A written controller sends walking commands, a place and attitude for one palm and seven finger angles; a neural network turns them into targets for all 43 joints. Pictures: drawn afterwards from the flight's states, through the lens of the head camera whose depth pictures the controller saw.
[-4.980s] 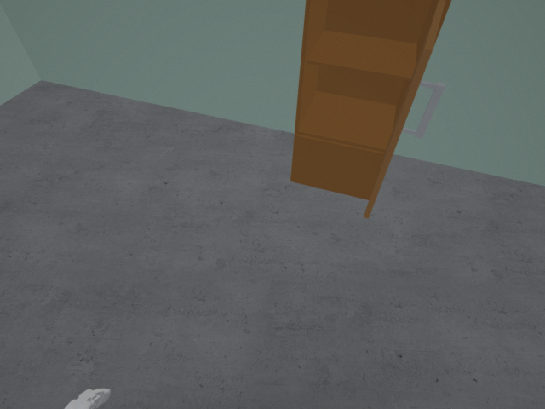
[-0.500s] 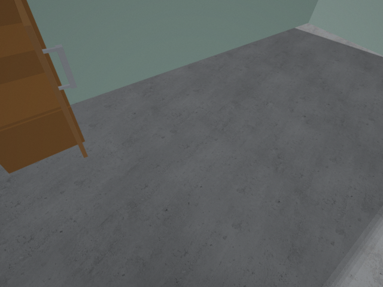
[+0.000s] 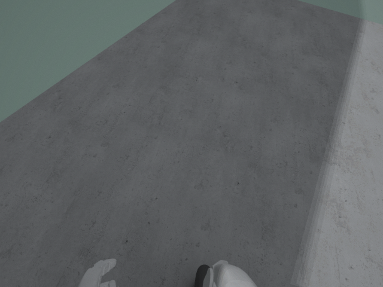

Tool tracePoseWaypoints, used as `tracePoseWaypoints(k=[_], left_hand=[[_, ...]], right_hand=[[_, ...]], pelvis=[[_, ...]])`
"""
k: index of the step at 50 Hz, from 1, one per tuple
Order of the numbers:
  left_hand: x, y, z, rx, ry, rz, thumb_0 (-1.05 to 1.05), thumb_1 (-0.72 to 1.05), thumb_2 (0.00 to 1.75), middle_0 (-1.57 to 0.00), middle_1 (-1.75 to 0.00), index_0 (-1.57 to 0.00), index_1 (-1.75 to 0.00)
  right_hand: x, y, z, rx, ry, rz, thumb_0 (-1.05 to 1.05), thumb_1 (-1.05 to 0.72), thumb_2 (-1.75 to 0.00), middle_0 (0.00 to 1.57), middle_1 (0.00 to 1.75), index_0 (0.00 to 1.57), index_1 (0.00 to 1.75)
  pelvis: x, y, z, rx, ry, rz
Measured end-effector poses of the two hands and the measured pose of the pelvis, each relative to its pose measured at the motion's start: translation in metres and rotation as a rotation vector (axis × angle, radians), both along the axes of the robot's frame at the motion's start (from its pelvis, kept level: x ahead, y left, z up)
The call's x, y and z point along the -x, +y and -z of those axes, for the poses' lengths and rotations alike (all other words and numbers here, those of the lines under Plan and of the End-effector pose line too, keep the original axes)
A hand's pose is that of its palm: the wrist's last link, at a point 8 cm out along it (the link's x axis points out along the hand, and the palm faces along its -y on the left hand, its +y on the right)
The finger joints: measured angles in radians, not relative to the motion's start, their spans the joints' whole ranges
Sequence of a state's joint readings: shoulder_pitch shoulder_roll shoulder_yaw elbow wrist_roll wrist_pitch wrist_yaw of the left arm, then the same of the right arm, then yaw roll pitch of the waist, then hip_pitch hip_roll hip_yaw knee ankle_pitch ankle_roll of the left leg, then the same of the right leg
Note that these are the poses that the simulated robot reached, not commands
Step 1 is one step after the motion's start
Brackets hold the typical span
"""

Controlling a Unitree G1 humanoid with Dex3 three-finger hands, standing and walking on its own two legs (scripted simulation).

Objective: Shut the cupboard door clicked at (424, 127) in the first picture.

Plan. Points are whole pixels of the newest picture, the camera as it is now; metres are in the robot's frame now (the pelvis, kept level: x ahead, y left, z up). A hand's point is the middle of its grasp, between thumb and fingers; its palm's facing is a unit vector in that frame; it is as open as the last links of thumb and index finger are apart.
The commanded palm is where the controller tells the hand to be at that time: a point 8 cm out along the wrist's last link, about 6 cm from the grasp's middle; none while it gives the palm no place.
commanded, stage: walk to a spot facing it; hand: left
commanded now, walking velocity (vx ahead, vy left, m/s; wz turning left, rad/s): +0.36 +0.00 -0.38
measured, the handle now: out of the picture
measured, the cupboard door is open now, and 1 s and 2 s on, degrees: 84 84 84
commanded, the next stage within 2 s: turn to face it in 1.02 s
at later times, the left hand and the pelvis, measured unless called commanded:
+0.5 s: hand (104, 243) +0.23 +0.22 -0.17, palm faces -0.05 -0.99 -0.16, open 7.4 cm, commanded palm none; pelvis +0.24 +0.03 +0.01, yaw -10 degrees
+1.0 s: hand (163, 122) +0.62 +0.09 -0.15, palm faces -0.50 -0.85 -0.17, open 7.4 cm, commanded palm none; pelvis +0.42 -0.01 +0.01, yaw -28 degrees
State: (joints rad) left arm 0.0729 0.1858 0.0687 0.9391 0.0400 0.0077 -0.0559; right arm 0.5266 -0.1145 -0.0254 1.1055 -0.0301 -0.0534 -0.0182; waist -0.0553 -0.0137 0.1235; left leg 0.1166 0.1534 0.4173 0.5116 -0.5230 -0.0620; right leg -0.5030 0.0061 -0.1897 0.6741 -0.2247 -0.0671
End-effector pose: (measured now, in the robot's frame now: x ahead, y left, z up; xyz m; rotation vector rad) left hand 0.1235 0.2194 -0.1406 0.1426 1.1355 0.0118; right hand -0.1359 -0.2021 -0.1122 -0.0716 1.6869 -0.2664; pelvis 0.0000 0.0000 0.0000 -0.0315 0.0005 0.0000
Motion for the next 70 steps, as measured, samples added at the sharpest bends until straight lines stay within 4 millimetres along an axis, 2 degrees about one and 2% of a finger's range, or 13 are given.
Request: tracePoseWaypoints(k=[4,13,19,25,29,34,39,45,52,55,58,64,70], left_hand=[[-0.049,-0.008,0.003,-0.028,-0.059,0.01,0.01,0.91,0.89,-0.2,-0.3,-0.2,-0.3],[-0.07,0.009,-0.024,-0.106,0.083,0.025,0.0,0.92,0.89,-0.2,-0.3,-0.21,-0.3],[-0.087,0.025,-0.024,-0.094,0.145,-0.014,0.01,0.91,0.89,-0.2,-0.3,-0.21,-0.3],[-0.108,0.047,0.0,-0.058,0.256,-0.05,0.01,0.9,0.89,-0.2,-0.3,-0.21,-0.3],[-0.146,0.059,0.001,-0.055,0.316,0.012,0.01,0.91,0.89,-0.2,-0.3,-0.2,-0.3],[-0.23,0.061,-0.011,-0.055,0.256,0.098,0.01,0.91,0.89,-0.2,-0.3,-0.2,-0.3],[-0.321,0.045,-0.017,-0.056,0.168,0.18,0.01,0.91,0.9,-0.2,-0.3,-0.2,-0.3],[-0.426,-0.007,-0.021,-0.054,0.091,0.322,0.01,0.91,0.9,-0.19,-0.3,-0.2,-0.3],[-0.544,-0.111,-0.019,-0.053,-0.037,0.51,0.01,0.91,0.9,-0.19,-0.3,-0.2,-0.3],[-0.577,-0.146,-0.016,-0.053,-0.113,0.535,0.01,0.91,0.9,-0.2,-0.3,-0.2,-0.3],[-0.587,-0.161,-0.022,-0.069,-0.105,0.541,0.0,0.91,0.89,-0.2,-0.3,-0.2,-0.3],[-0.59,-0.172,-0.036,-0.115,-0.041,0.542,0.0,0.92,0.89,-0.2,-0.3,-0.21,-0.3],[-0.606,-0.172,-0.039,-0.09,-0.055,0.458,0.0,0.93,0.89,-0.2,-0.3,-0.21,-0.3]], right_hand=[[-0.051,-0.013,0.017,-0.007,-0.021,0.039,0.01,-0.91,-0.9,0.21,0.3,0.2,0.3],[-0.281,-0.04,0.002,0.046,-0.496,-0.038,0.01,-0.91,-0.9,0.2,0.3,0.19,0.29],[-0.394,-0.028,-0.013,0.041,-0.633,-0.111,0.01,-0.91,-0.9,0.2,0.3,0.19,0.29],[-0.479,-0.004,-0.014,0.073,-0.685,-0.157,0.01,-0.91,-0.9,0.2,0.3,0.19,0.3],[-0.486,0.007,-0.018,0.106,-0.68,-0.091,0.0,-0.91,-0.9,0.2,0.3,0.2,0.3],[-0.45,0.01,-0.022,0.162,-0.551,0.074,-0.01,-0.94,-0.9,0.21,0.3,0.2,0.3],[-0.408,0.011,-0.021,0.179,-0.378,0.181,-0.01,-0.95,-0.9,0.21,0.3,0.2,0.3],[-0.373,0.031,-0.014,0.121,-0.205,0.326,0.0,-0.93,-0.9,0.2,0.3,0.19,0.3],[-0.368,0.046,0.007,0.001,-0.053,0.497,0.01,-0.91,-0.9,0.2,0.3,0.19,0.3],[-0.387,0.029,0.022,-0.034,-0.046,0.538,0.01,-0.91,-0.9,0.2,0.3,0.2,0.3],[-0.431,-0.011,0.028,0.008,-0.144,0.538,0.01,-0.91,-0.9,0.21,0.3,0.2,0.3],[-0.537,-0.091,0.017,0.116,-0.412,0.483,0.01,-0.91,-0.9,0.2,0.3,0.19,0.29],[-0.601,-0.123,0.01,0.119,-0.47,0.389,0.0,-0.92,-0.9,0.2,0.3,0.19,0.29]], pelvis=[[-0.041,-0.013,0.01,-0.02,-0.015,0.036],[-0.117,-0.008,-0.018,-0.021,-0.002,0.113],[-0.172,0.009,-0.021,-0.013,0.001,0.14],[-0.238,0.035,-0.007,-0.001,-0.004,0.177],[-0.27,0.046,-0.011,-0.008,-0.023,0.238],[-0.308,0.051,-0.025,-0.003,-0.019,0.295],[-0.345,0.045,-0.028,-0.01,-0.009,0.354],[-0.387,0.022,-0.025,-0.018,-0.007,0.422],[-0.439,-0.029,-0.006,-0.023,-0.002,0.507],[-0.458,-0.056,0.006,-0.035,-0.014,0.54],[-0.473,-0.071,0.0,-0.034,-0.03,0.565],[-0.503,-0.091,-0.017,-0.033,-0.019,0.583],[-0.534,-0.103,-0.02,-0.015,-0.023,0.519]])
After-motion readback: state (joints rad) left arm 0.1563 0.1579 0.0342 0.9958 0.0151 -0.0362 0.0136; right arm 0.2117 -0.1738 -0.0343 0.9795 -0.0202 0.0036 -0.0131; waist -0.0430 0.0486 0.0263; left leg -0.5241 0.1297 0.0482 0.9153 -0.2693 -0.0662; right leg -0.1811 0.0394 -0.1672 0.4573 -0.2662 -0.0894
